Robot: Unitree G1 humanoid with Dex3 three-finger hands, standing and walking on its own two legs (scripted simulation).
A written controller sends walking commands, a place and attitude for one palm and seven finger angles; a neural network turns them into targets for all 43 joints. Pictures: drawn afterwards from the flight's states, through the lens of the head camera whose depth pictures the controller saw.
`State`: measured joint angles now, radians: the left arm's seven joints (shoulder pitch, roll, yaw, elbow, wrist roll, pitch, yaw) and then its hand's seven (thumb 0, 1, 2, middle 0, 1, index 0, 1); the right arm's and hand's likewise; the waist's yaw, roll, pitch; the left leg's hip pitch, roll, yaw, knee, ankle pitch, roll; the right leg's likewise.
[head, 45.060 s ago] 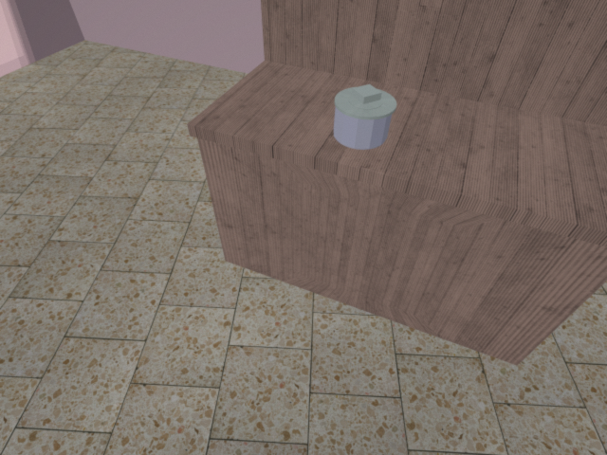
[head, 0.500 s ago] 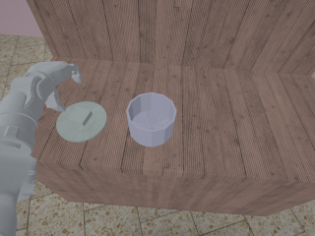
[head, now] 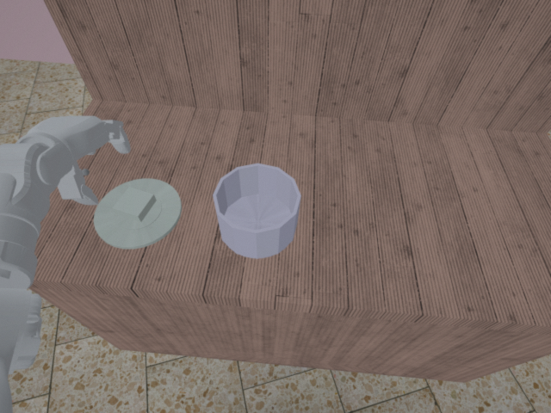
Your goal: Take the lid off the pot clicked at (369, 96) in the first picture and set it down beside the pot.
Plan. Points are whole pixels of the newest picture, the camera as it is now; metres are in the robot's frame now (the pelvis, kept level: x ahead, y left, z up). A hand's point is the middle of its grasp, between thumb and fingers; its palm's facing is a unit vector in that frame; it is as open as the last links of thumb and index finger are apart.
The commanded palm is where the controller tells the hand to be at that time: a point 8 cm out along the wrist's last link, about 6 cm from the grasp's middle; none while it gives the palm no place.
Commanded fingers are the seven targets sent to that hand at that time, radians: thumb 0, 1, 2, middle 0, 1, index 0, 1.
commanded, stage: draw the hand back to the body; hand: left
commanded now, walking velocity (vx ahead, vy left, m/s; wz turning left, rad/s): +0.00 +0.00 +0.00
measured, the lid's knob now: (135, 204) +0.49 +0.26 -0.05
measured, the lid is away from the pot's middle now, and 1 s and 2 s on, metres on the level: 0.24 0.24 0.24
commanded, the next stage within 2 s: none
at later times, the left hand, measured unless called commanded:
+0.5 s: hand (112, 170) +0.40 +0.21 +0.14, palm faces +0.25 -0.91 -0.34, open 11.0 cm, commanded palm +0.34 +0.26 +0.17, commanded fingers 0.00 0.15 0.75 -0.34 -0.71 -0.34 -0.71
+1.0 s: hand (104, 210) +0.32 +0.19 +0.16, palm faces +0.39 -0.87 -0.29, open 8.8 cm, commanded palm +0.27 +0.24 +0.17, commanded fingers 0.00 0.74 0.87 -0.23 -0.39 -0.23 -0.39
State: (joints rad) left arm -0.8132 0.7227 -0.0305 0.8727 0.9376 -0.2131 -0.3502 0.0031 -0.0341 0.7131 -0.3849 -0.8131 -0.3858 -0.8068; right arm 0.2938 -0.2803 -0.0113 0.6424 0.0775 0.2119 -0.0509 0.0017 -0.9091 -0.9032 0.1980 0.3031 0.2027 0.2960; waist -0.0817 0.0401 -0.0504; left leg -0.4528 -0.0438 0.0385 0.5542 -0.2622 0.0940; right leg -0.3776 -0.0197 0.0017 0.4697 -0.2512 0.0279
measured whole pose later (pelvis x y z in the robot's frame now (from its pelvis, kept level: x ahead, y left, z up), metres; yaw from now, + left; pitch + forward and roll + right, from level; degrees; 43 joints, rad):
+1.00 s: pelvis +0.02 -0.06 +0.01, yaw +1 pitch -2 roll +0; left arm -0.03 0.37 0.28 0.04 -0.07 -0.08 0.10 0.01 0.50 0.82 -0.28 -0.51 -0.28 -0.51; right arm 0.18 -0.26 0.02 0.67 0.06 -0.04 -0.07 0.01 -0.91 -0.90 0.20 0.30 0.20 0.30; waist 0.01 0.05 0.03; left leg -0.14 0.01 0.01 0.45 -0.27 0.00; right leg -0.09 0.04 -0.03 0.41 -0.29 -0.03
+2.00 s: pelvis +0.00 -0.04 +0.01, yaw +1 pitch -4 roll -1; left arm 0.56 0.35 0.29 -0.49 -0.08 -0.12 0.11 0.02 0.89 0.90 -0.21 -0.30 -0.21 -0.30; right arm 0.20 -0.23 0.00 0.67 0.04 -0.07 -0.09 0.01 -0.91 -0.90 0.20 0.30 0.14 0.27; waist 0.04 0.05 0.03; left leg -0.13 -0.02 0.02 0.47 -0.26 0.04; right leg -0.07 0.01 -0.02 0.41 -0.27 0.00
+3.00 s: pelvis -0.09 -0.02 -0.02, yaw +1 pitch -2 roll -3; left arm 0.64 0.46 0.41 -0.73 -0.04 -0.24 0.14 0.02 0.89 0.90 -0.21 -0.30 -0.21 -0.30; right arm 0.23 -0.22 -0.02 0.54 0.03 -0.06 -0.06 0.01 -0.91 -0.90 0.20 0.30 0.20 0.30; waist -0.03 -0.05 0.10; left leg -0.45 0.01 0.03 0.68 -0.19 0.06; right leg -0.39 -0.03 -0.09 0.69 -0.33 0.01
